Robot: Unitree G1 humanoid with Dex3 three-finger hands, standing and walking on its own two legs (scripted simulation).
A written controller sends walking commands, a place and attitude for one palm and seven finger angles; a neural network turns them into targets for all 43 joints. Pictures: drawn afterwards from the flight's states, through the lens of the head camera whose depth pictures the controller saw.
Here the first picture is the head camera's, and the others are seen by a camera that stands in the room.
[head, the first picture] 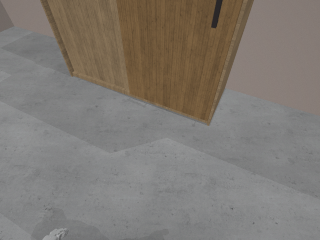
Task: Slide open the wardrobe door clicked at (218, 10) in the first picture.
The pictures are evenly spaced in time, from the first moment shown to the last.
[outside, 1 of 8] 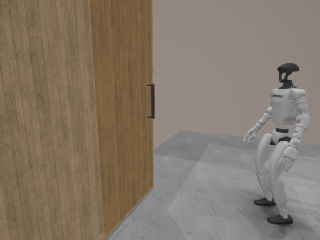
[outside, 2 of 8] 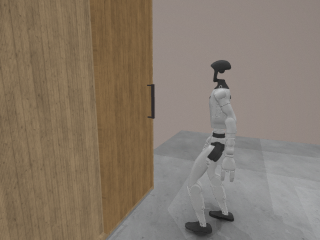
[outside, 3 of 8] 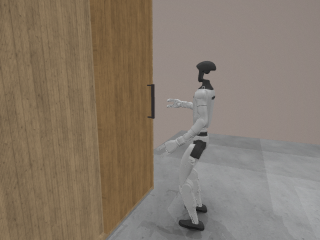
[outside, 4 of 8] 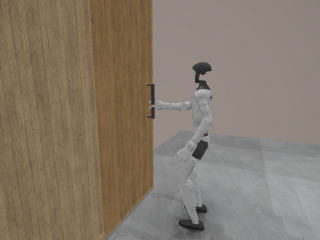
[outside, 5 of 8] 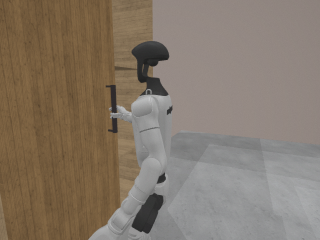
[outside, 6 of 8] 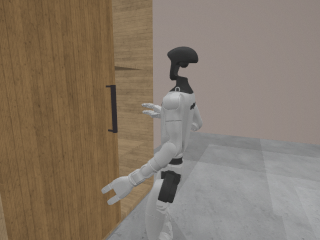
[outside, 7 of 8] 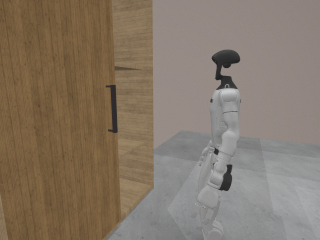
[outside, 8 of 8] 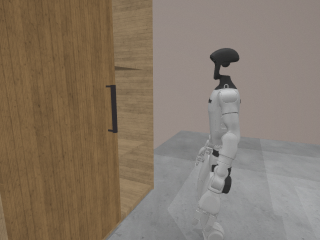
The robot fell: no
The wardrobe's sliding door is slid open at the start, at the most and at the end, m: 0.00 0.58 0.58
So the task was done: yes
